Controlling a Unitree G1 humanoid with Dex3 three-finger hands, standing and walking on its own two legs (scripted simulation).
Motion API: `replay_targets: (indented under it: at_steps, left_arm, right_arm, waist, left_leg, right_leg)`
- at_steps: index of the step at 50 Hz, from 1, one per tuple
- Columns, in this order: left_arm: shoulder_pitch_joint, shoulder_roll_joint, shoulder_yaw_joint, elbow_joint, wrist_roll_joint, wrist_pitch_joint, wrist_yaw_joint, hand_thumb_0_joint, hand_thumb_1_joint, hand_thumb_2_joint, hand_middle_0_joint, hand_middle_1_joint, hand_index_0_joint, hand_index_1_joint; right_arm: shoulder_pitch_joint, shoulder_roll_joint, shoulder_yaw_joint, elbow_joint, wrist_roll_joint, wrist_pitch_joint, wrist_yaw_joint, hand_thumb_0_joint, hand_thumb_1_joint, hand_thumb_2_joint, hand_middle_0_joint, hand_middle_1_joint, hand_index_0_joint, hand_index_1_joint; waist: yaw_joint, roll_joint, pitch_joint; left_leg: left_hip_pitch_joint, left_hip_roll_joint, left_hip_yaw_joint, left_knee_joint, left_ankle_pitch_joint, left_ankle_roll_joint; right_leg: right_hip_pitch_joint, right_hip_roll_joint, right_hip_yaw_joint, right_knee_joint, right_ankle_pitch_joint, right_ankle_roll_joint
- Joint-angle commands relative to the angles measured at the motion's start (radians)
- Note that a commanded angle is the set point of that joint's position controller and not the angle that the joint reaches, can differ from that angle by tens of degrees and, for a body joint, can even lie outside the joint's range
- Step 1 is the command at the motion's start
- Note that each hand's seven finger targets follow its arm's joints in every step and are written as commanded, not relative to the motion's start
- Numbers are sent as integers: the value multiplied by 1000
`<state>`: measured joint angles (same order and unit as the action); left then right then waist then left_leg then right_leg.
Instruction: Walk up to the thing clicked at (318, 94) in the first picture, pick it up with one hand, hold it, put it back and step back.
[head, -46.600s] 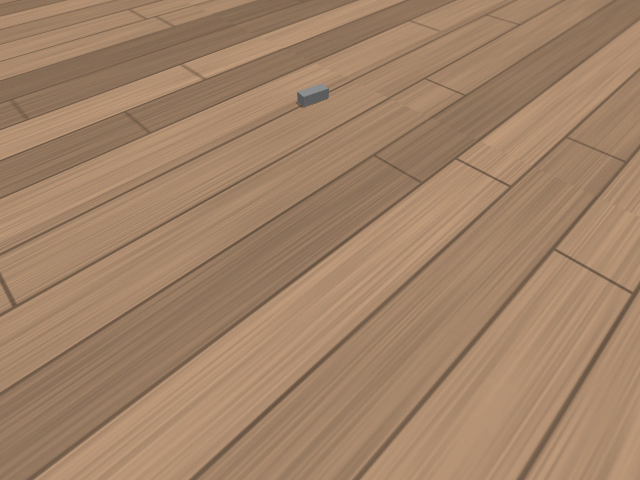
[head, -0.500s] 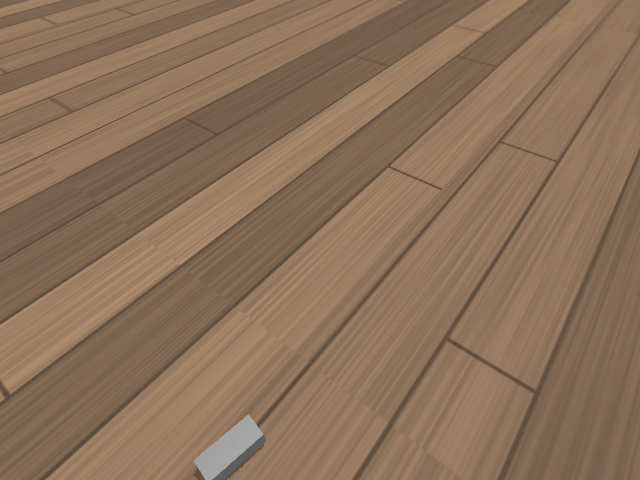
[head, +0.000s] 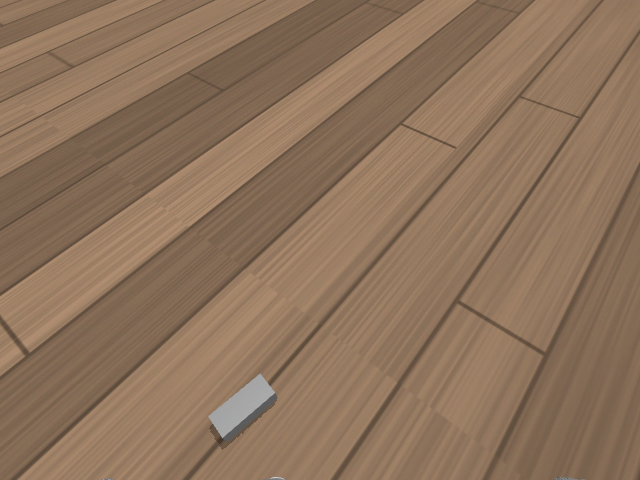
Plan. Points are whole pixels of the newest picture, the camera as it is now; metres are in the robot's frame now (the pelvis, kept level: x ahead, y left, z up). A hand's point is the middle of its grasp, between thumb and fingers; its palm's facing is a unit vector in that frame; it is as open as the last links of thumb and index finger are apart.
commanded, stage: walk up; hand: left
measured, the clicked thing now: (244, 407) +0.40 +0.26 -0.74
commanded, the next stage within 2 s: none
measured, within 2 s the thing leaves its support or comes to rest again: neither
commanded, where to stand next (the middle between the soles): +0.06 +0.05 m, yaw +2 degrees
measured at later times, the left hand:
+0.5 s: hand out of the picture +0.00 +0.34 -0.18, palm faces -0.07 -0.95 -0.32, open 7.4 cm
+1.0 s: hand out of the picture +0.03 +0.27 -0.12, palm faces -0.01 -0.87 -0.49, open 7.4 cm
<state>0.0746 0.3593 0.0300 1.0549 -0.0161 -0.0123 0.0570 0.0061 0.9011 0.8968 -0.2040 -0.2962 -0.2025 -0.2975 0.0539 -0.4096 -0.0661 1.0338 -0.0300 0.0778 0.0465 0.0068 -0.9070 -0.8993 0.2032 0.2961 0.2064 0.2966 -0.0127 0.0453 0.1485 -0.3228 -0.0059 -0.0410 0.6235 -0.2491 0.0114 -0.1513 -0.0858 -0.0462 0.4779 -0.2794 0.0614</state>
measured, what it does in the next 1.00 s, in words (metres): steps on the spot: left foot, then right foot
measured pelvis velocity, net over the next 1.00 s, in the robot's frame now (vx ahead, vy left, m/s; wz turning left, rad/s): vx -0.04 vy -0.02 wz -0.04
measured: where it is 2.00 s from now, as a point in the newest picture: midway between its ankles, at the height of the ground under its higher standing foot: outside the picture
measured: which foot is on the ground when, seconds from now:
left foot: up 0.00-0.14, down 0.16-0.72, up 0.74-1.00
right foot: down 0.00-0.16, up 0.18-0.68, down 0.70-1.00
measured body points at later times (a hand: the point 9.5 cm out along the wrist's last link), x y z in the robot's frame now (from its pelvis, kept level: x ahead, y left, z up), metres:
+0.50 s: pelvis -0.04 +0.05 -0.01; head -0.02 +0.11 +0.44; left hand +0.01 +0.39 -0.16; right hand +0.00 -0.30 -0.07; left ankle +0.01 +0.18 -0.74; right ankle -0.05 -0.15 -0.65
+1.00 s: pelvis -0.04 -0.02 -0.01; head -0.02 -0.06 +0.44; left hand +0.03 +0.31 -0.09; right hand -0.02 -0.33 -0.16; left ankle -0.04 +0.13 -0.68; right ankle -0.03 -0.15 -0.74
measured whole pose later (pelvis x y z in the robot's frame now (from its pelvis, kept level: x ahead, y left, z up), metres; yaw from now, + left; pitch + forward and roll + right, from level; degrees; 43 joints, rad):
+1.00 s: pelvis -0.04 -0.02 -0.01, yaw -2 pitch -2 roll -1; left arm 0.30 0.36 0.07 0.89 0.02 -0.07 0.02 0.01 0.90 0.90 -0.21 -0.30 -0.21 -0.30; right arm 0.32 -0.41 -0.06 0.90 -0.06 0.06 0.05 0.01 -0.91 -0.90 0.20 0.30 0.21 0.30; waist 0.01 0.12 0.06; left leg -0.44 -0.01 -0.12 1.04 -0.40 0.00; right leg -0.27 -0.02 -0.03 0.59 -0.30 0.00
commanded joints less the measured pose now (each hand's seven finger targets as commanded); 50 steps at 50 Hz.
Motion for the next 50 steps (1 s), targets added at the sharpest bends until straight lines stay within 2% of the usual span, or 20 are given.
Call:
replay_targets:
  at_steps: [1, 5, 7, 8, 9, 10, 11, 12, 15, 18, 25, 31, 34, 35, 36, 37, 38, 40, 42, 50]
  left_arm:
    - [51, 360, 87, -90, 37, -13, 42, 0, 900, 900, -200, -300, -200, -300]
    - [-40, 335, 85, -140, 48, -17, 39, 0, 900, 900, -200, -300, -200, -300]
    - [-73, 279, 67, -169, 43, -3, 12, 0, 900, 900, -200, -300, -200, -300]
    - [-42, 186, 48, -183, 36, 15, -6, 0, 900, 900, -200, -300, -200, -300]
    - [10, 147, 36, -183, 34, 40, -9, 0, 900, 900, -200, -300, -200, -300]
    - [67, 197, 50, -159, 34, 64, -12, 0, 900, 900, -200, -300, -200, -300]
    - [74, 222, 47, -138, 30, 69, -10, 0, 900, 900, -200, -300, -200, -300]
    - [57, 265, 62, -128, 37, 76, -18, 0, 900, 900, -200, -300, -200, -300]
    - [144, 320, 110, -173, 73, 111, -69, 0, 900, 900, -200, -300, -200, -300]
    - [116, 312, 122, -215, 88, 126, -103, 0, 900, 900, -200, -300, -200, -300]
    - [197, 281, 122, -198, 58, 101, -138, 0, 900, 900, -200, -300, -200, -300]
    - [286, 253, 98, -129, 27, 43, -117, 0, 900, 900, -200, -300, -200, -300]
    - [371, 259, 112, -82, 42, 25, -92, 0, 900, 900, -200, -300, -200, -300]
    - [354, 324, 131, -110, 61, 22, -82, 0, 900, 900, -200, -300, -200, -300]
    - [246, 362, 128, -179, 76, 14, -75, 0, 900, 900, -200, -300, -200, -300]
    - [151, 404, 131, -214, 80, 18, -72, 0, 900, 900, -200, -300, -200, -300]
    - [89, 405, 131, -231, 77, 23, -74, 0, 900, 900, -200, -300, -200, -300]
    - [96, 313, 113, -212, 57, -3, -63, 0, 900, 900, -200, -300, -200, -300]
    - [170, 330, 124, -194, 46, -32, -47, 0, 900, 900, -200, -300, -200, -300]
    - [329, 341, 141, -227, 41, -92, -10, 0, 900, 900, -200, -300, -200, -300]
  right_arm:
    - [-23, -168, -50, -162, -10, 19, 15, 0, -900, -900, 200, 300, 200, 300]
    - [71, -172, -74, -163, -2, 6, 27, 0, -900, -900, 200, 300, 200, 300]
    - [158, -165, -83, -107, 10, -27, 8, 0, -900, -900, 200, 300, 200, 300]
    - [186, -212, -92, -91, 6, -51, -12, 0, -900, -900, 200, 300, 200, 300]
    - [225, -285, -93, -94, -4, -77, -31, 0, -900, -900, 200, 300, 200, 300]
    - [182, -305, -92, -109, -6, -93, -46, 0, -900, -900, 200, 300, 200, 300]
    - [87, -359, -93, -131, 12, -94, -51, 0, -900, -900, 200, 300, 200, 300]
    - [38, -338, -95, -140, 8, -104, -62, 0, -900, -900, 200, 300, 200, 300]
    - [200, -345, -121, -122, 17, -126, -123, 0, -900, -900, 200, 300, 200, 300]
    - [278, -310, -129, -110, 20, -145, -146, 0, -900, -900, 200, 300, 200, 300]
    - [241, -294, -107, -168, 11, -186, -124, 0, -900, -900, 200, 300, 200, 300]
    - [78, -273, -79, -230, -20, -129, -65, 0, -900, -900, 200, 300, 200, 300]
    - [133, -197, -47, -227, -8, -82, -67, 0, -900, -900, 200, 300, 200, 300]
    - [159, -135, -22, -243, 9, -80, -68, 0, -900, -900, 200, 300, 200, 300]
    - [187, -111, -10, -244, 26, -78, -74, 0, -900, -900, 200, 300, 200, 300]
    - [163, -204, -41, -228, 36, -81, -85, 0, -900, -900, 200, 300, 200, 300]
    - [203, -244, -55, -201, 41, -84, -91, 0, -900, -900, 200, 300, 200, 300]
    - [246, -227, -49, -155, 44, -79, -75, 0, -900, -900, 200, 300, 200, 300]
    - [277, -224, -53, -152, 18, -62, -61, 0, -900, -900, 200, 300, 200, 300]
    - [195, -205, -70, -271, -30, -62, 16, 0, -900, -900, 200, 300, 200, 300]
  waist:
    - [45, -207, -132]
    - [-26, -253, -207]
    - [-73, -156, -248]
    - [-71, 86, -242]
    - [-48, 142, -273]
    - [-9, -7, -279]
    - [-1, 85, -257]
    - [10, 31, -200]
    - [29, -13, -192]
    - [7, -46, -150]
    - [12, 128, -45]
    - [45, 329, -32]
    - [76, -14, -55]
    - [81, -258, -30]
    - [46, -305, 11]
    - [45, -230, 33]
    - [23, -280, 51]
    - [2, -214, -3]
    - [24, -173, -49]
    - [83, -212, -69]
  left_leg:
    - [-112, 38, -86, 333, -276, 1]
    - [-35, 58, -40, 157, -187, 16]
    - [184, 22, 18, -169, 98, 24]
    - [293, 130, -211, -295, 301, 26]
    - [314, 268, -449, -304, 312, 55]
    - [263, 327, -471, -298, 134, 105]
    - [126, 391, -546, -345, -18, 169]
    - [122, 362, -501, -326, -104, 166]
    - [306, 343, -365, -218, 138, 117]
    - [286, 314, -311, -266, 31, 65]
    - [140, 295, -184, -357, -235, 138]
    - [-144, 235, -17, -292, -365, 143]
    - [-202, 122, 81, 104, -384, 88]
    - [-237, 42, 117, 293, -390, 51]
    - [-254, -20, -28, 406, -361, 11]
    - [-180, -12, -108, 428, -340, 13]
    - [-137, 6, -94, 460, -326, 13]
    - [-137, 11, -121, 431, -210, 0]
    - [-213, 10, -139, 450, -166, -4]
    - [-379, 70, -99, 330, -179, -21]
  right_leg:
    - [12, -387, 247, -88, 673, -337]
    - [15, -260, 103, 68, 610, -235]
    - [-89, -106, -9, 291, 295, -139]
    - [-259, 49, -3, 526, -189, -91]
    - [-358, 138, 192, 573, -370, -89]
    - [-328, 94, 261, 580, -320, -105]
    - [-282, 68, 282, 606, -312, -108]
    - [-316, 67, 321, 654, -262, -110]
    - [-470, 81, 342, 755, -164, -91]
    - [-484, 99, 381, 752, -91, -78]
    - [-438, 94, 306, 638, -29, -45]
    - [-70, 55, 34, 264, -180, -42]
    - [64, 107, 42, -6, -115, -52]
    - [-30, -18, 287, -173, -290, -96]
    - [-203, -177, 600, -317, -510, -154]
    - [-337, -242, 659, -362, -649, -248]
    - [-388, -235, 640, -351, -651, -277]
    - [-262, -153, 463, -254, -467, -224]
    - [-117, -153, 436, -219, -425, -209]
    - [113, -243, 377, -118, -59, -306]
